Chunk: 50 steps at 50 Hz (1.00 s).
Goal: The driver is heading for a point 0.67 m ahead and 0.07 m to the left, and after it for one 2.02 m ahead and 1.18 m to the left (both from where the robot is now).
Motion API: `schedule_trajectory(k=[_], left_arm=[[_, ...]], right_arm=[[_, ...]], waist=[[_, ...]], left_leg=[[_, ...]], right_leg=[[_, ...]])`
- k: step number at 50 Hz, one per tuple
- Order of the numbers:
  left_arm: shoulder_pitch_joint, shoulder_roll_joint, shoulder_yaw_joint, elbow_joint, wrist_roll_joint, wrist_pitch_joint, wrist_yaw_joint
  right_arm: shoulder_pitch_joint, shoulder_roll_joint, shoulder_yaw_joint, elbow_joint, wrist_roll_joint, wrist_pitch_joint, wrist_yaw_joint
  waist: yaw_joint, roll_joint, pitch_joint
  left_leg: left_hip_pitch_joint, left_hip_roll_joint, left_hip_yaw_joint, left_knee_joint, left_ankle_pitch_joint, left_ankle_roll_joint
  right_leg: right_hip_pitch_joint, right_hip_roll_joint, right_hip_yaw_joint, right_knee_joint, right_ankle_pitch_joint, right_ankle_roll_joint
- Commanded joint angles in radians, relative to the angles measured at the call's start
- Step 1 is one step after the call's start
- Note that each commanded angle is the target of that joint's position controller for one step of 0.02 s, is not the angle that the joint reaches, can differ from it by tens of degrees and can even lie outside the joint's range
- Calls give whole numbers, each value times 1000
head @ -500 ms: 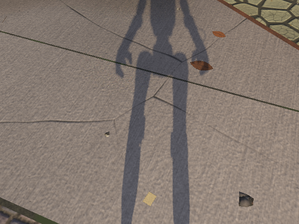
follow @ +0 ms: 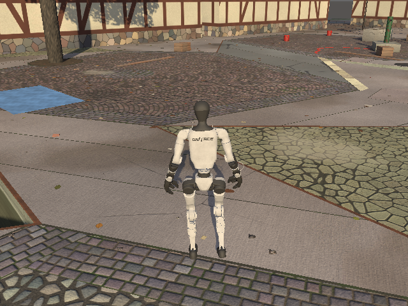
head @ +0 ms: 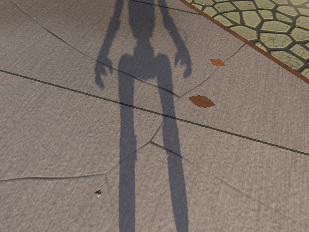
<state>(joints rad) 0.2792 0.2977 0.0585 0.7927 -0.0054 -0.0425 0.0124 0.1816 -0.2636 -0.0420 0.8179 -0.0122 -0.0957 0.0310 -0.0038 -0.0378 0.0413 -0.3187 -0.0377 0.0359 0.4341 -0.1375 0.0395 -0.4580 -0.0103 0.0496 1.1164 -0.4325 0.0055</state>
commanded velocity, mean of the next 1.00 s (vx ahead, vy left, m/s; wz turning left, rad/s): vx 0.06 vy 0.00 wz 0.03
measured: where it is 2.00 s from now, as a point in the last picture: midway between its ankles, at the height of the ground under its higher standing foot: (119, 228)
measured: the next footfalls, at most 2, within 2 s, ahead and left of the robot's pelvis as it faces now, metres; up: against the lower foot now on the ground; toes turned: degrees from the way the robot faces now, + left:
right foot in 0.26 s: +0.19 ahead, -0.15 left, +0.00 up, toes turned +1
right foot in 1.76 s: +0.47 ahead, +0.01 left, +0.00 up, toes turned +6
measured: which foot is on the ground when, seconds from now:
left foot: down 0.00-1.00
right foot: up 0.00-0.24, down 0.26-1.00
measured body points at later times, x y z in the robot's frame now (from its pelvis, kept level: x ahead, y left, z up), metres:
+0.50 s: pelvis +0.12 -0.03 +0.00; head +0.13 -0.04 +0.45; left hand +0.26 +0.23 -0.11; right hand +0.19 -0.29 -0.15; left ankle +0.05 +0.09 -0.74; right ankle +0.15 -0.15 -0.74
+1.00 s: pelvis +0.10 -0.04 -0.01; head +0.12 -0.04 +0.44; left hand +0.20 +0.25 -0.13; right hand +0.16 -0.31 -0.15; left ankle +0.05 +0.09 -0.74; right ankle +0.15 -0.15 -0.74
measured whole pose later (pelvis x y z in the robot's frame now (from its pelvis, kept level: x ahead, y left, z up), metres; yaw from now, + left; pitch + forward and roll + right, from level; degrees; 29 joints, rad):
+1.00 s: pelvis +0.10 -0.04 -0.01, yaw +4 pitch -1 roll -1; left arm 0.09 0.26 0.08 0.97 0.00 0.03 0.07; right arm 0.21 -0.26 -0.04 1.01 0.01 0.02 -0.04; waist -0.03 0.01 0.05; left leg -0.18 0.00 -0.05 0.57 -0.37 -0.01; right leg -0.31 -0.01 -0.06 0.53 -0.21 -0.01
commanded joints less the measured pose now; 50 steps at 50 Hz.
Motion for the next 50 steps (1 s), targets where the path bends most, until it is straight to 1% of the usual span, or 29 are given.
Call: schedule_trajectory(k=[1, 3, 4, 6, 9, 10, 11, 12, 13, 14, 15, 16, 17, 18, 20, 23, 25, 32, 40, 41, 43, 45, 48, 50], left_arm=[[77, 41, 16, -45, 5, 12, 12], [50, 25, 7, -52, 11, 19, 16], [29, 25, 5, -52, 12, 20, 16], [-18, 35, 8, -54, 8, 24, 15], [-80, 49, 14, -64, 8, 29, 14], [-91, 51, 16, -66, 10, 29, 14], [-87, 49, 17, -63, 13, 27, 14], [-77, 53, 20, -58, 20, 24, 14], [-73, 91, 28, -58, 28, 21, 19], [-87, 146, 39, -66, 25, 25, 26], [-106, 96, 28, -55, 20, 33, 24], [-134, 54, 21, -61, 13, 39, 15], [-146, 44, 19, -59, 12, 41, 10], [-147, 50, 19, -55, 15, 38, 5], [-141, 64, 23, -36, 13, 26, 1], [-143, 59, 22, -9, 11, 19, 2], [-151, 59, 22, 8, 9, 19, 3], [-184, 55, 21, 68, 7, 30, 8], [-199, 48, 18, 136, 7, 42, 17], [-202, 51, 19, 142, 8, 44, 20], [-208, 85, 31, 142, 8, 48, 34], [-193, 101, 42, 146, 5, 55, 48], [-165, 102, 53, 148, 4, 65, 63], [-138, 109, 59, 149, 6, 67, 68]], right_arm=[[-29, -104, -16, -28, -10, -12, -2], [-51, -133, -23, -13, -4, -4, -11], [-47, -142, -26, -4, -2, 2, -15], [-23, -148, -25, 21, 2, 14, -20], [-6, -146, -21, 54, 4, 32, -22], [-11, -144, -20, 62, 8, 38, -23], [-24, -138, -17, 66, 14, 43, -24], [-17, -122, -11, 74, 21, 45, -25], [18, -95, -1, 81, 10, 42, -25], [109, -86, 0, 97, -11, 35, -22], [144, -55, 9, 114, -9, 38, -25], [92, -75, 10, 114, -5, 47, -29], [51, -92, 6, 112, 0, 60, -33], [36, -100, 4, 115, 3, 72, -38], [36, -108, 2, 121, 1, 89, -44], [35, -111, 0, 141, 5, 94, -50], [31, -109, -1, 155, 8, 99, -53], [29, -100, -2, 199, 8, 112, -61], [47, -91, 3, 235, 5, 104, -67], [45, -89, 4, 234, 6, 102, -66], [10, -122, -3, 205, 14, 100, -68], [0, -140, -13, 179, 21, 101, -72], [4, -132, -23, 143, 23, 106, -79], [4, -120, -28, 116, 23, 110, -84]], waist=[[45, 139, -115], [48, 142, -138], [38, 138, -151], [15, 129, -158], [-7, 122, -125], [-5, 121, -113], [10, 116, -104], [22, 102, -99], [11, 51, -113], [-53, -42, -150], [-65, -104, -185], [-38, -78, -151], [-22, -55, -121], [-16, -37, -102], [-18, -28, -99], [-16, -12, -120], [-16, 4, -124], [-18, 32, -92], [-13, 32, -47], [-11, 30, -41], [-1, 36, -31], [3, 37, -36], [7, 30, -36], [13, 3, -46]], left_leg=[[100, 253, -169, -148, 714, 193], [87, 236, -114, -153, 739, 190], [88, 228, -97, -157, 726, 183], [112, 223, -87, -160, 659, 171], [134, 236, -115, -147, 496, 165], [135, 238, -128, -133, 439, 160], [128, 230, -132, -108, 373, 144], [116, 203, -134, -78, 287, 111], [88, 159, -123, -36, 193, 63], [24, 87, -85, 0, 20, 20], [24, 63, -55, -20, -105, -12], [43, 61, -47, -35, -116, -23], [36, 58, -44, -30, -106, -25], [37, 61, -47, -25, -79, -25], [69, 71, -56, -22, -19, -23], [109, 80, -60, -5, 61, -25], [122, 81, -59, -2, 75, -29], [130, 79, -53, -19, 24, -33], [96, 78, -48, -45, -63, -34], [75, 80, -58, -48, -61, -30], [33, 82, -80, -32, -27, -16], [1, 86, -106, -8, -5, 1], [-58, 86, -139, 39, -27, 19], [-103, 70, -135, 103, -61, 17]], right_leg=[[-3, -65, 15, -126, 79, 28], [48, -67, 2, -268, 172, 38], [75, -62, -6, -325, 234, 38], [102, -53, -11, -405, 318, 37], [116, -48, -5, -495, 318, 25], [130, -44, -7, -535, 313, 17], [170, -37, -17, -603, 344, 4], [231, -34, -17, -697, 434, -14], [317, -90, 42, -720, 650, -35], [423, -163, 101, -658, 824, -82], [429, -176, 117, -639, 748, -127], [382, -136, 99, -644, 629, -111], [354, -107, 79, -645, 577, -89], [338, -93, 67, -640, 576, -78], [325, -86, 59, -632, 621, -74], [341, -81, 50, -612, 703, -77], [347, -79, 47, -608, 714, -81], [329, -62, 31, -628, 607, -79], [319, -41, 17, -658, 465, -65], [334, -40, 9, -659, 448, -61], [346, -40, -3, -649, 427, -60], [352, -45, -14, -638, 398, -67], [346, -70, -9, -645, 317, -83], [352, -119, 30, -684, 249, -108]])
